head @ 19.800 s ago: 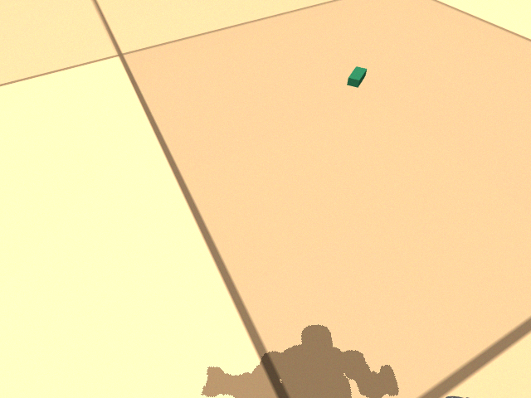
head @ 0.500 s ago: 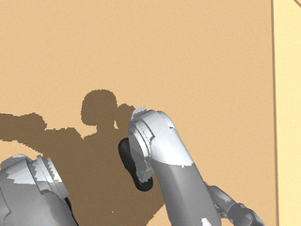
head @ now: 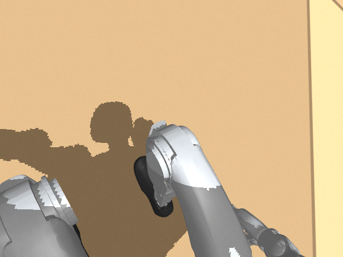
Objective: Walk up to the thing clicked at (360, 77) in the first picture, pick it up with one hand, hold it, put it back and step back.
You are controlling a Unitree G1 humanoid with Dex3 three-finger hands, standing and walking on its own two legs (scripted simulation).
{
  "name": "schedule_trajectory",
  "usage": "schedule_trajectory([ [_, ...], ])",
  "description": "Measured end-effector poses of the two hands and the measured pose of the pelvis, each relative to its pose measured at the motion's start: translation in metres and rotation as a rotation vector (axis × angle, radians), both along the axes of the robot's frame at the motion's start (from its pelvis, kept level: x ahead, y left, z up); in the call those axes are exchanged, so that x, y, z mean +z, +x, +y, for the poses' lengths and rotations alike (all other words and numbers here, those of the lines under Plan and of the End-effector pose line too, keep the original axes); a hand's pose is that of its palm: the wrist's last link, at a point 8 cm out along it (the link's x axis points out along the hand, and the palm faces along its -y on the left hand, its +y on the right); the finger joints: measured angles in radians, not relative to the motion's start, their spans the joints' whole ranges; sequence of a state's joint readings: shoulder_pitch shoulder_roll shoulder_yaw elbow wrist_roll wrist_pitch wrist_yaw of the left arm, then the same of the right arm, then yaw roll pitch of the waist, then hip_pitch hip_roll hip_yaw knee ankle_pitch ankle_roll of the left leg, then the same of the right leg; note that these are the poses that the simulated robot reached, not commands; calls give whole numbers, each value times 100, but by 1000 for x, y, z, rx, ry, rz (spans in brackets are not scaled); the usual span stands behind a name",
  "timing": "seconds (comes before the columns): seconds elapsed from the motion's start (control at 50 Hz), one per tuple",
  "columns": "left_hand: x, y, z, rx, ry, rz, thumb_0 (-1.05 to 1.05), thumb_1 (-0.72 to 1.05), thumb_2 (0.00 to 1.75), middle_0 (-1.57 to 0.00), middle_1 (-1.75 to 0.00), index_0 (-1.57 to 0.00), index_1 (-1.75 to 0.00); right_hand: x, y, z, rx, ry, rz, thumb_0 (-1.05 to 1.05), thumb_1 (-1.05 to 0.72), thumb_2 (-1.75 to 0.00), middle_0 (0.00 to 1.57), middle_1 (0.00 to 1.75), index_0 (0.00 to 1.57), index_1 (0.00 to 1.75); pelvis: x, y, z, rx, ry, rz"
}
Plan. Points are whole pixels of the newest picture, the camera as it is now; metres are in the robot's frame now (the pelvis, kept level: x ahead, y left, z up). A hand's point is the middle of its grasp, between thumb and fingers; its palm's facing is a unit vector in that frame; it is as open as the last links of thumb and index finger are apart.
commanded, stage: settle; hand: left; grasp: from above
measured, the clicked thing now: out of the picture +0.46 +0.34 -0.28
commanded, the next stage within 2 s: lift in 0.94 s
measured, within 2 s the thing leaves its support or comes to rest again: leaves its support in 0.36 s
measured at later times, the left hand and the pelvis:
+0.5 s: hand out of the picture +0.45 +0.35 -0.22, palm faces -0.42 -0.13 -0.90, open 10.6 cm; pelvis +0.01 +0.00 +0.00, yaw +1 degrees
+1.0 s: hand out of the picture +0.45 +0.35 -0.14, palm faces -0.47 -0.10 -0.88, open 10.5 cm; pelvis +0.00 -0.01 +0.02, yaw +6 degrees
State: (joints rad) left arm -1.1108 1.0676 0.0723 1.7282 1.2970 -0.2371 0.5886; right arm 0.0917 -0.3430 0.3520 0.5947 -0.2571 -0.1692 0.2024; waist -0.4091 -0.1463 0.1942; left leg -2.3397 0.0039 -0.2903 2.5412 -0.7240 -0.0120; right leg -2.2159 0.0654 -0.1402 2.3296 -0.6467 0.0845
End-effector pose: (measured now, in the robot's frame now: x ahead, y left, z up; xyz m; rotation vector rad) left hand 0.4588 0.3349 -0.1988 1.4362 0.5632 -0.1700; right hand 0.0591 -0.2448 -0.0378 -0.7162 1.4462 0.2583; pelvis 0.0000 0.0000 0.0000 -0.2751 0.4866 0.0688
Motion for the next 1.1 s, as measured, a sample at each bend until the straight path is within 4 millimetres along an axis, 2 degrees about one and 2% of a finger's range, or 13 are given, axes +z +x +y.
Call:
schedule_trajectory([
  [0.22, 1, 2, 1, 5, -4, 7, 1, -7, 55, -59, -68, -61, -63, 2, 1, -1, -11, -10, 4, 0, -91, -90, 21, 30, 20, 30, 0, 2, 0, 3, -3, 14],
  [0.38, 10, 0, 11, 14, 3, -6, 0, -5, 50, -62, -62, -65, -56, 1, 2, -8, -45, -18, 3, 0, -91, -90, 21, 30, 20, 30, 0, 5, 0, 7, 0, 36],
  [0.56, 47, -2, 19, -9, 28, -24, 0, -4, 47, -65, -56, -67, -50, -3, 23, -18, -89, -2, -42, 0, -91, -90, 21, 30, 20, 30, 5, 8, -1, 24, 15, 82],
  [0.68, 74, -1, 18, -17, 34, -10, -1, -5, 48, -67, -55, -68, -51, -8, 39, -18, -106, 27, -89, 0, -91, -90, 21, 30, 20, 30, 11, 6, -1, 39, 29, 99],
  [0.78, 92, -2, 15, -20, 32, 7, -1, -6, 49, -68, -54, -69, -52, -11, 44, -16, -123, 44, -111, 0, -91, -90, 20, 30, 20, 30, 17, 4, -3, 49, 42, 106],
  [0.9, 107, -3, 13, -28, 34, 22, -1, -7, 49, -69, -54, -69, -52, -12, 39, -18, -153, 41, -112, 0, -91, -90, 20, 30, 20, 30, 22, 0, -6, 56, 57, 107],
  [1.1, 124, -6, 14, -34, 33, 18, -1, -6, 48, -68, -54, -68, -52, -8, 15, -25, -207, -6, -77, 0, -91, -90, 21, 30, 20, 30, 27, -5, -8, 60, 67, 105],
])
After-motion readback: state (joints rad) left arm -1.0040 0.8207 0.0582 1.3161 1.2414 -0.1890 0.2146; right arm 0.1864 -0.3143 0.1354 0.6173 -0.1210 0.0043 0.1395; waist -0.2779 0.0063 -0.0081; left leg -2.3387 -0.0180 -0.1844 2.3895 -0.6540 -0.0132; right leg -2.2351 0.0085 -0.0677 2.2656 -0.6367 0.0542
